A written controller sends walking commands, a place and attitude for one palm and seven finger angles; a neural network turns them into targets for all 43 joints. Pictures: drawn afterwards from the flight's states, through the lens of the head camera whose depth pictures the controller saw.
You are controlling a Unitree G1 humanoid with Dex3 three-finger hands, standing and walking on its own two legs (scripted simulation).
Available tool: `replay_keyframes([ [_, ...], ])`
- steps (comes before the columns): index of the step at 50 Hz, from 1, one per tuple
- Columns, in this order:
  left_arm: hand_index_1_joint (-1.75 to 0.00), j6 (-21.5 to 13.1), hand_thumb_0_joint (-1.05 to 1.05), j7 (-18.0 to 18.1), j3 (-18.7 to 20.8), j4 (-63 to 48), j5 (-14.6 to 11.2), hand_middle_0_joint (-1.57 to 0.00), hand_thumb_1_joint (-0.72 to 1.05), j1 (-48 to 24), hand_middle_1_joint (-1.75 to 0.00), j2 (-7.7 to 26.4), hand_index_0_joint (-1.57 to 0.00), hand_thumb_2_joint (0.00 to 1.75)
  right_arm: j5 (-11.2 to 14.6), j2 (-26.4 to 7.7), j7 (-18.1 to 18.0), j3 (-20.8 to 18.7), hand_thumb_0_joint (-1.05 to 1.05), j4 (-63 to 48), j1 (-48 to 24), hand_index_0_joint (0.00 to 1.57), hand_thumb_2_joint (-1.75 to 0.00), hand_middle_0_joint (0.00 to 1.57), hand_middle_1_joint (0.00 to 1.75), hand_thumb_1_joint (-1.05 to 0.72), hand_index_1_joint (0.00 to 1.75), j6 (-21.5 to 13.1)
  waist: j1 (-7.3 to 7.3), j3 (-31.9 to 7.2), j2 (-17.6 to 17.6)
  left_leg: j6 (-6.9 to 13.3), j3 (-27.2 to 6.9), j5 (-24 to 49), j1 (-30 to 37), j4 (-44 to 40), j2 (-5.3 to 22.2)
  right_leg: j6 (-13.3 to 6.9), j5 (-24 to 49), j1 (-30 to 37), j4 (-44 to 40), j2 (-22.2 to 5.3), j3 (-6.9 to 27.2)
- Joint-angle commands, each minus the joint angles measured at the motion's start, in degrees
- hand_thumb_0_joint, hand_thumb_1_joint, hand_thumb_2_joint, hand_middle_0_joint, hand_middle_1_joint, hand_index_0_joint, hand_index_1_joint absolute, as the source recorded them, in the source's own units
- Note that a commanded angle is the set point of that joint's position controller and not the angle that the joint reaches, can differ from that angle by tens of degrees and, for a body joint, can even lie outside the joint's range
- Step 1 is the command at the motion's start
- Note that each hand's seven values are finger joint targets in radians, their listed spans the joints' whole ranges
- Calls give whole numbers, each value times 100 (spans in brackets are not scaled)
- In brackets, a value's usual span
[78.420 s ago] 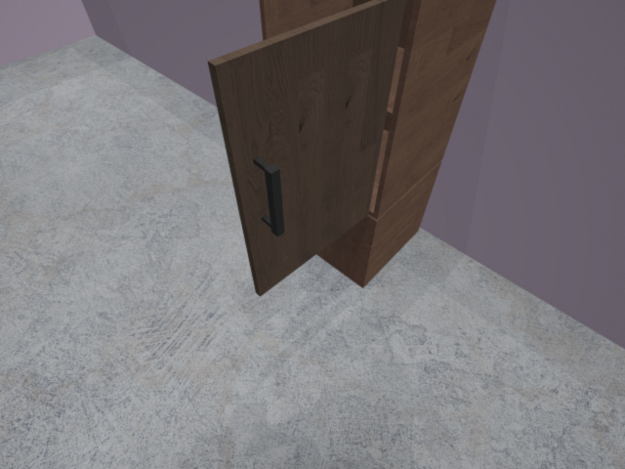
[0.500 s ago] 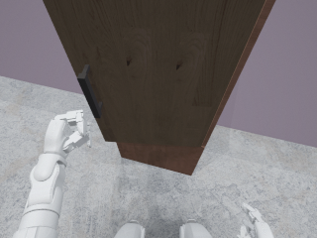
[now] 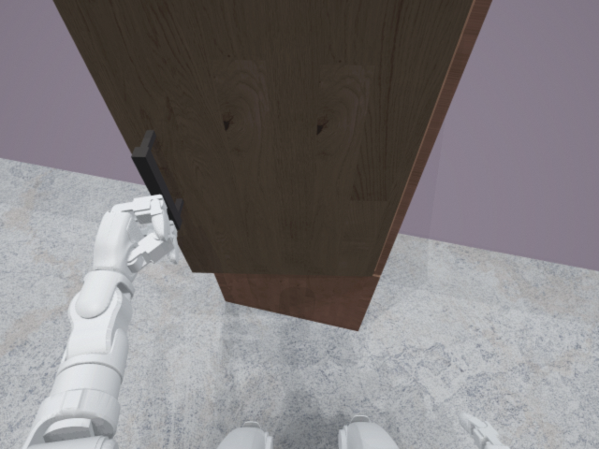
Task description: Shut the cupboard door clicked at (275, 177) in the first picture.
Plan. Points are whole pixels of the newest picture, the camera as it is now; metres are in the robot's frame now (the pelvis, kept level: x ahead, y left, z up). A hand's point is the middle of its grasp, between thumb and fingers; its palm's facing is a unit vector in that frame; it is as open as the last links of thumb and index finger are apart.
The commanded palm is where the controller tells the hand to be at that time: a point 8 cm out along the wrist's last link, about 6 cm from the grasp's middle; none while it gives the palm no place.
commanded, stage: bring the fist close to the handle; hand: left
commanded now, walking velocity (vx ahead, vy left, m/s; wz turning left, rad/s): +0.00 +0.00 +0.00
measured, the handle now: (163, 183) +0.48 +0.22 +0.06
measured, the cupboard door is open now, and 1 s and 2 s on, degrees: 12 2 0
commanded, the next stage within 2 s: push the door shut along its arc in 0.14 s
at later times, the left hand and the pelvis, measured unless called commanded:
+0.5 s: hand (175, 222) +0.40 +0.18 +0.07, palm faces -0.07 -1.00 -0.03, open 3.1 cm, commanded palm +0.39 +0.24 +0.06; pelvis -0.01 -0.01 -0.01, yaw +1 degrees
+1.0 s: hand (180, 185) +0.46 +0.19 +0.07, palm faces -0.18 -0.98 -0.02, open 3.2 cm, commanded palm +0.46 +0.23 +0.06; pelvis -0.02 +0.00 -0.03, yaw +0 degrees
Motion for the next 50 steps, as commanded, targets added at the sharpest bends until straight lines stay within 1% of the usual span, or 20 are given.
replay_keyframes([
  [1,-150,-497,0,68,482,-1333,-153,-130,90,-1873,-150,1142,-130,90,18,-785,-126,-323,0,-754,-29,20,-90,20,30,-90,30,-229,42,-1774,-68,7,-110,1222,471,-950,-6,-57,1225,1602,-749,47,183],
  [3,-150,-675,0,88,546,-1514,-138,-130,90,-1861,-150,1211,-130,90,-6,-749,-121,-324,0,-739,-37,20,-90,20,30,-90,30,-251,107,-2003,99,-3,-99,1369,555,-915,-13,-72,1394,1737,-671,47,211],
  [6,-150,-794,0,55,494,-1263,-75,-130,90,-1997,-150,1267,-130,90,-7,-751,-142,-299,0,-637,-54,20,-90,20,30,-90,30,-252,-12,-1771,0,21,-93,1093,355,-866,-2,-46,1149,1592,-712,44,260],
  [13,-150,-560,0,-259,209,-941,-161,-130,90,-2072,-150,1054,-130,90,46,-797,-162,-299,0,-693,-81,20,-90,20,30,-90,30,-236,-58,-1712,77,26,-112,883,394,-927,-16,-52,893,1497,-827,25,258],
  [17,-150,-539,0,-360,389,-574,-150,-130,90,-2846,-150,1411,-130,90,56,-827,-233,-275,0,-591,-34,20,-90,20,30,-90,30,-212,-217,-1600,-238,62,-132,705,144,-794,-1,-9,698,1405,-849,2,360],
  [19,-150,-619,0,-395,312,-532,-127,-130,90,-3393,-150,1448,-130,90,55,-828,-257,-246,0,-566,-36,20,-90,20,30,-90,30,-243,-275,-1568,40,70,-156,652,149,-748,-16,-38,612,1251,-800,8,362],
  [20,-150,-645,0,-395,537,-331,-101,-130,90,-3426,-150,1688,-130,90,47,-844,-265,-261,0,-491,-20,20,-90,20,30,-90,30,-242,-203,-1695,64,51,-177,704,183,-717,3,-50,660,1254,-741,5,360],
  [22,-150,-674,0,-471,389,-221,-68,-130,90,-3543,-150,1562,-130,90,37,-821,-248,-248,0,-500,24,20,-90,20,30,-90,30,-237,-214,-1942,162,49,-186,890,261,-659,-6,-58,886,1257,-628,13,336],
  [24,-150,-648,0,-554,528,95,-64,-130,90,-3615,-150,1778,-130,90,26,-873,-252,-242,0,-464,119,20,-90,20,30,-90,30,-226,-207,-2099,148,60,-197,1027,186,-587,-14,-72,1030,1300,-559,26,333],
  [27,-150,-489,0,-687,624,729,-10,-130,90,-3810,-150,1954,-130,90,45,-893,-231,-226,0,-412,195,20,-90,20,30,-90,30,-161,-252,-1932,-17,63,-178,847,-144,-540,1,-44,872,1237,-565,11,377],
  [29,-150,-458,0,-778,737,765,-27,-130,90,-3899,-150,2096,-130,90,39,-925,-219,-234,0,-455,271,20,-90,20,30,-90,30,-148,-228,-2118,92,81,-176,1003,-117,-496,-11,-68,1009,1283,-505,35,368],
  [33,-150,-338,0,-968,553,1121,-9,-130,90,-4367,-150,2015,-130,90,63,-956,-210,-246,0,-392,411,20,-90,20,30,-90,30,-89,-424,-2079,-68,100,-180,992,-215,-415,28,-32,1059,1066,-494,44,361],
  [35,-150,-357,0,-1022,712,1216,9,-130,90,-4575,-150,2293,-130,90,52,-1006,-212,-253,0,-339,473,20,-90,20,30,-90,30,-74,-415,-2175,43,96,-209,1019,-229,-363,42,-51,1038,990,-424,51,352],
  [36,-150,-325,0,-1065,539,1333,11,-130,90,-4622,-150,2104,-130,90,61,-987,-198,-239,0,-360,485,20,-90,20,30,-90,30,-60,-480,-2092,53,108,-191,959,-278,-347,25,-44,992,917,-449,60,367],
  [37,-150,-326,0,-1078,646,1357,4,-130,90,-4719,-150,2241,-130,90,59,-1016,-199,-256,0,-326,545,20,-90,20,30,-90,30,-54,-501,-2129,-97,120,-213,941,-295,-332,47,-38,958,906,-457,66,363],
  [40,-150,-344,0,-1172,539,1438,62,-130,90,-4946,-150,2229,-130,90,51,-1040,-187,-257,0,-303,607,20,-90,20,30,-90,30,-37,-530,-2319,213,102,-251,1048,-160,-296,45,-68,1009,713,-346,79,306],
  [42,-150,-305,0,-1194,365,1594,97,-130,90,-5188,-150,2074,-130,90,49,-1048,-168,-261,0,-241,669,20,-90,20,30,-90,30,-25,-659,-2169,249,106,-294,871,-116,-298,66,-55,755,393,-383,101,259],
  [46,-150,-277,0,-1194,408,1788,206,-130,90,-5654,-150,2302,-130,90,41,-1129,-167,-274,0,-154,792,20,-90,20,30,-90,30,-25,-794,-2215,260,114,-374,741,-101,-248,93,-62,520,105,-356,127,215],
  [47,-150,-240,0,-1205,299,1868,224,-130,90,-5651,-150,2175,-130,90,39,-1119,-156,-262,0,-166,810,20,-90,20,30,-90,30,-21,-818,-2197,283,120,-374,719,-112,-244,82,-64,486,45,-366,133,206],
  [50,-150,-248,0,-1209,187,1886,301,-130,90,-6145,-150,2181,-130,90,22,-1142,-151,-260,0,-73,900,20,-90,20,30,-90,30,-49,-928,-2328,570,97,-459,773,131,-214,104,-79,443,-275,-293,141,141],
])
